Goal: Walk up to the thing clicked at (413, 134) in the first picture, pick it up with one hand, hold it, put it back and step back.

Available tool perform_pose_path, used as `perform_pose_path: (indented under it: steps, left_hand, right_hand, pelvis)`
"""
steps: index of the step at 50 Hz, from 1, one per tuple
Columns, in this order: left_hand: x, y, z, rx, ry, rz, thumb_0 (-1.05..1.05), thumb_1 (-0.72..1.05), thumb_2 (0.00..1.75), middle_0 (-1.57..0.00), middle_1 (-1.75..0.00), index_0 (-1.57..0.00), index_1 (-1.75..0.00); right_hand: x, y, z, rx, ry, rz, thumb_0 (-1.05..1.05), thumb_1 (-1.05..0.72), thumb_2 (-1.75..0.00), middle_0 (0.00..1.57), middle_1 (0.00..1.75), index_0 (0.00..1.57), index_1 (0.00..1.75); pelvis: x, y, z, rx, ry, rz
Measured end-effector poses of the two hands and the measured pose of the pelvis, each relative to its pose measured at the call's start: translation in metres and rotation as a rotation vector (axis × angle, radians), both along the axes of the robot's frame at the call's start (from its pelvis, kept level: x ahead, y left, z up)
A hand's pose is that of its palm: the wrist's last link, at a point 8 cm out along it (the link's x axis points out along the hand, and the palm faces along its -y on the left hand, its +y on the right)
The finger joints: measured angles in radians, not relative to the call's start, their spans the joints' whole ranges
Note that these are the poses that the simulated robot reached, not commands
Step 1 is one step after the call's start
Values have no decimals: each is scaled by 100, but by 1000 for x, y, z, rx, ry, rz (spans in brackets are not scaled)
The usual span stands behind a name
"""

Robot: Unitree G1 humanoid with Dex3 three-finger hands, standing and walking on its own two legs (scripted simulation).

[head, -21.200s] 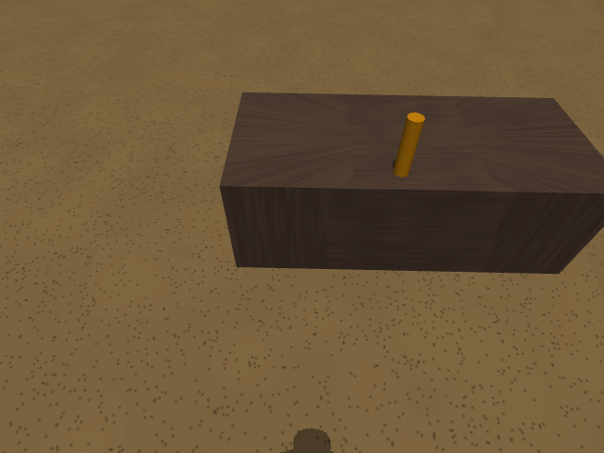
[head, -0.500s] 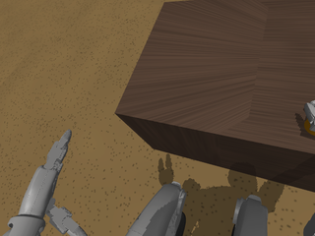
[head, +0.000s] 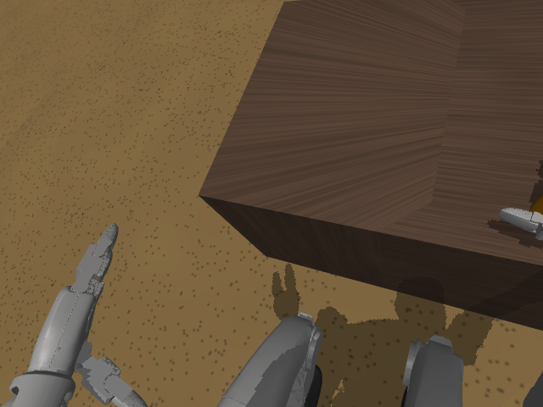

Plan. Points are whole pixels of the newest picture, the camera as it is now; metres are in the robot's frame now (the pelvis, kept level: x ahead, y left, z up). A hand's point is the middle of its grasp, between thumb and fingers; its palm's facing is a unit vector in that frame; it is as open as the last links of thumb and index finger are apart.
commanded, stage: withdraw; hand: right
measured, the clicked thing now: out of the picture +0.47 -0.26 -0.02
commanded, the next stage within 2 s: rise in 0.30 s
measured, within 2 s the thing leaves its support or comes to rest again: neither
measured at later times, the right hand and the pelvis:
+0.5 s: hand out of the picture +0.48 -0.33 +0.08, palm faces +0.31 +0.94 -0.13, open 16.8 cm; pelvis +0.01 -0.01 +0.06, yaw -2 degrees
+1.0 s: hand out of the picture +0.34 -0.34 +0.13, palm faces +0.36 +0.86 -0.37, open 17.3 cm; pelvis +0.05 -0.02 +0.15, yaw -5 degrees
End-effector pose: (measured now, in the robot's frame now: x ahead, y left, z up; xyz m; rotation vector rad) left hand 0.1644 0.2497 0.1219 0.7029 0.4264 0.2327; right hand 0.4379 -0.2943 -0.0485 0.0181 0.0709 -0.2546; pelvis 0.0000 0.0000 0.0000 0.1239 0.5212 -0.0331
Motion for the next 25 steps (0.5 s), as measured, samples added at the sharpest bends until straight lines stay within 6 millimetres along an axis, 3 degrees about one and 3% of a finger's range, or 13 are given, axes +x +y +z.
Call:
perform_pose_path:
  steps: [4,8,12,21,25]
  left_hand:
    - [2,-4,5,-2,-11,-14,-1,-53,5,-6,-6,-6,-5]
    - [3,-3,16,6,-21,-21,-1,-53,5,-6,-6,-6,-5]
    - [-1,2,18,-16,-6,18,-1,-53,5,-6,-5,-6,-5]
    - [-4,-5,-10,-169,86,72,-1,-53,4,-6,-5,-6,-5]
    - [4,-14,1,-221,83,66,-1,-54,5,-7,-6,-7,-6]
  right_hand:
    - [1,-2,3,-11,0,4,0,30,-36,58,48,58,48]
    - [0,-13,18,-13,-20,-21,0,30,-35,48,44,48,43]
    - [0,-29,47,-21,-51,-47,0,33,-31,39,37,39,37]
    - [2,-70,120,-60,-54,-58,-1,44,-15,17,17,17,17]
    - [2,-83,142,-130,62,-64,-1,45,-11,12,11,11,11]
  pelvis:
    - [1,0,2,-2,-4,2]
    - [3,1,9,-1,-15,2]
    - [5,1,20,1,-29,-6]
    - [7,-7,47,-1,-65,-23]
    - [10,-11,63,-12,-95,-21]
